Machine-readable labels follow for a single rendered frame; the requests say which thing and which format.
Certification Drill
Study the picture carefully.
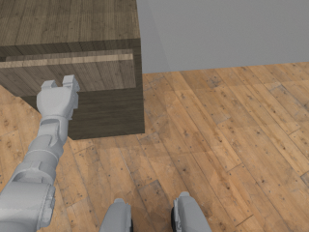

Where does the drawer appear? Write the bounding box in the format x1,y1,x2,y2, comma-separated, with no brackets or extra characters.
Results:
0,48,136,97

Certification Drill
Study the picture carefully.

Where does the robot shin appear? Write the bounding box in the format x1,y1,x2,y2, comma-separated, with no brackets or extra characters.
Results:
175,191,190,232
114,198,130,232

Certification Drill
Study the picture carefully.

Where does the robot left hand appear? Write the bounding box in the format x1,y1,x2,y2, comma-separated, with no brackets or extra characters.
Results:
37,74,80,121

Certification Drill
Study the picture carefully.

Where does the robot right shin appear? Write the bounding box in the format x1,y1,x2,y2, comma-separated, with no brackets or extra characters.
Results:
175,191,190,232

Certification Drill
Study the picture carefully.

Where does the robot left upper arm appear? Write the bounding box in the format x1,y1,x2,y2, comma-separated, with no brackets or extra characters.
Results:
0,181,56,232

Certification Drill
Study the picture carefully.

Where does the robot left shin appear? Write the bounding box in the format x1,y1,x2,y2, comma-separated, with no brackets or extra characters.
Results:
114,198,130,232

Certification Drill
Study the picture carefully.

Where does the robot left forearm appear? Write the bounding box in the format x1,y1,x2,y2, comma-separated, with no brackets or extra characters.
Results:
0,115,69,201

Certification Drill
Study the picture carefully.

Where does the handle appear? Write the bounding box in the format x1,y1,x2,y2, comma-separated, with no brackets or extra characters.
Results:
72,90,79,109

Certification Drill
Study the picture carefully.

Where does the cabinet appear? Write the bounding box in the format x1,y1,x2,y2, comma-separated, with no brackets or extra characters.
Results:
0,0,145,140

